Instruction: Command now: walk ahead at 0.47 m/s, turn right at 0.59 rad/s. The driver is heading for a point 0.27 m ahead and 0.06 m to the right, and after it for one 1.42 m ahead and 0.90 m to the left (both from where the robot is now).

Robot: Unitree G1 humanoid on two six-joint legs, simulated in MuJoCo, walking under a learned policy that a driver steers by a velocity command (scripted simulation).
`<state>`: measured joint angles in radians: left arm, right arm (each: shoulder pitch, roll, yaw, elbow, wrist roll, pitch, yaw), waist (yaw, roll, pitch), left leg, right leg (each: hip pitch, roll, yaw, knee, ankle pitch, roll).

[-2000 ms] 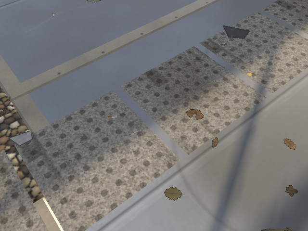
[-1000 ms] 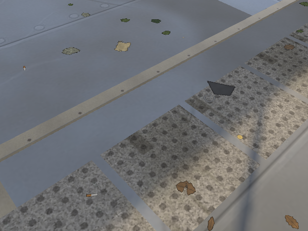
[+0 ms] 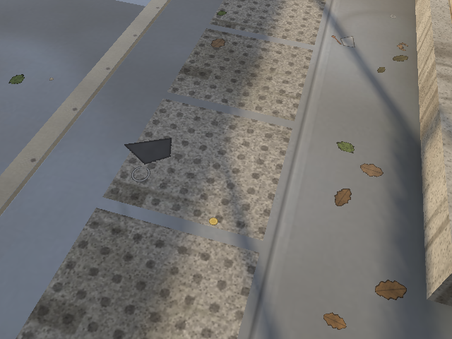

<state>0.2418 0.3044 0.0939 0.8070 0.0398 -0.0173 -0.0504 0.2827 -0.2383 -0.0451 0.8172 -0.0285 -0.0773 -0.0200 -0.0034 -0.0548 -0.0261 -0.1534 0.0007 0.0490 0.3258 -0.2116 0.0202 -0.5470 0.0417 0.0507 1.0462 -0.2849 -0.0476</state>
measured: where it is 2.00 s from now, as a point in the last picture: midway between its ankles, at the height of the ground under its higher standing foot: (163, 206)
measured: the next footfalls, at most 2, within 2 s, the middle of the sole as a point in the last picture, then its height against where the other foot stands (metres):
right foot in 0.30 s outside the picture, level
left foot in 0.82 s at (201, 322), level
